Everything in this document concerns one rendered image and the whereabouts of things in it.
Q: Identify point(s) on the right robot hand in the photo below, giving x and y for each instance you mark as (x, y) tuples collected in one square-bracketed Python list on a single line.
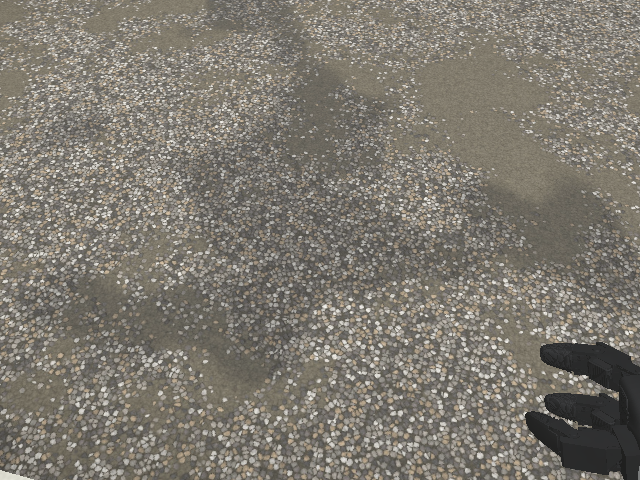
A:
[(613, 442)]

